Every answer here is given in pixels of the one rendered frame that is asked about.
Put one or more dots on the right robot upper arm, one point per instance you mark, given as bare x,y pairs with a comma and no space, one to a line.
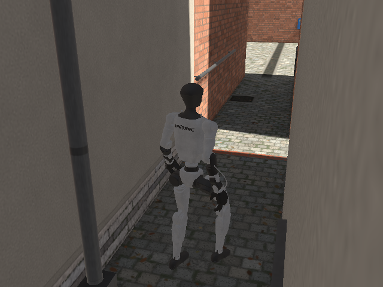
210,129

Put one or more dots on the left robot hand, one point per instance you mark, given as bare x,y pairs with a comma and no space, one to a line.
175,165

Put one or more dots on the right robot forearm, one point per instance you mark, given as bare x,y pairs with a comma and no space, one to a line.
213,174

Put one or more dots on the right robot hand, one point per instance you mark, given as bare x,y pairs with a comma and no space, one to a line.
221,199

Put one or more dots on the left robot forearm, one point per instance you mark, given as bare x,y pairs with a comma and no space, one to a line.
167,154

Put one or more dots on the right robot shin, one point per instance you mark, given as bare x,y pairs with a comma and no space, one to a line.
221,228

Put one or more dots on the robot right thigh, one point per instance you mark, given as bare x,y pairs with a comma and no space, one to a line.
205,186

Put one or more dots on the left robot upper arm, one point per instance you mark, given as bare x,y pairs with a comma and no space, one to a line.
168,131

